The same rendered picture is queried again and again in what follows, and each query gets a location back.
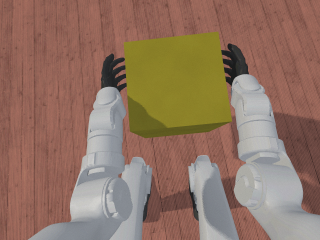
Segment robot right forearm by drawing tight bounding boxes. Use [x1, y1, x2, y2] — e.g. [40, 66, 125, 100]
[230, 74, 303, 198]

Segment robot left foot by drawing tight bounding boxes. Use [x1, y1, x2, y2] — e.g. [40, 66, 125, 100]
[142, 182, 152, 222]

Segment right robot upper arm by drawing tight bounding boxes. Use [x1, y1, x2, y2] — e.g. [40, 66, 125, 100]
[234, 162, 320, 240]

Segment left robot upper arm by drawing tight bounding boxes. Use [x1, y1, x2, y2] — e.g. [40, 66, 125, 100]
[28, 176, 133, 240]

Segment robot right hand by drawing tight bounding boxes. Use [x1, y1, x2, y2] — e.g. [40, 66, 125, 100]
[221, 43, 249, 86]

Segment robot left forearm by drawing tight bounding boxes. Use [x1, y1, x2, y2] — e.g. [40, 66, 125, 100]
[70, 86, 127, 215]

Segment robot left hand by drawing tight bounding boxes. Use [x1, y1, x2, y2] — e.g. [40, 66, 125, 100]
[101, 53, 127, 92]

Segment carton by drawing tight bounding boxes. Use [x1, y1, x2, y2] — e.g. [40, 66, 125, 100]
[124, 31, 232, 138]

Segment right robot shin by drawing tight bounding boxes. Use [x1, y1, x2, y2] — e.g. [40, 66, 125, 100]
[193, 155, 221, 211]

